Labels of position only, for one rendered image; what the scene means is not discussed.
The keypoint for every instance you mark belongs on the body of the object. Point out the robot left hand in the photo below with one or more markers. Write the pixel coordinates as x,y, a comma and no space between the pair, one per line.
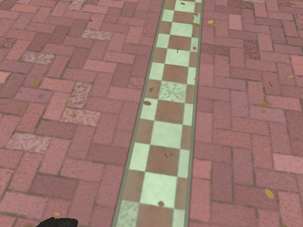
59,222

